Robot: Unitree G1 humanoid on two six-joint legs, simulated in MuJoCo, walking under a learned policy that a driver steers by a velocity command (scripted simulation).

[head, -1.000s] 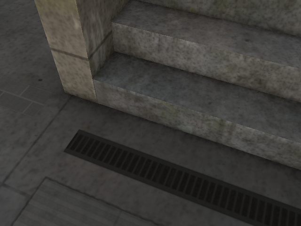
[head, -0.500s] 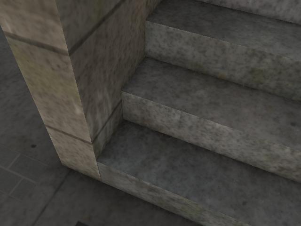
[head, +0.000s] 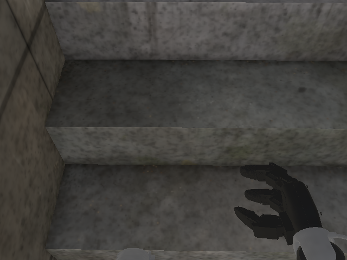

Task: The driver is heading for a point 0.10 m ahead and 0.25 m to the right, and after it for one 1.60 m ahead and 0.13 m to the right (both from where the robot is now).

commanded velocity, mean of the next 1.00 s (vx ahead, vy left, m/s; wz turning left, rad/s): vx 0.29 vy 0.00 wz -0.66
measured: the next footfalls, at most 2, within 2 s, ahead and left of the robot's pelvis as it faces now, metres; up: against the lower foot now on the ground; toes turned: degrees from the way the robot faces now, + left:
left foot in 0.08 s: +0.15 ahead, +0.17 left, +0.19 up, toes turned +10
right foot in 0.42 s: +0.48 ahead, -0.06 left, +0.38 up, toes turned -8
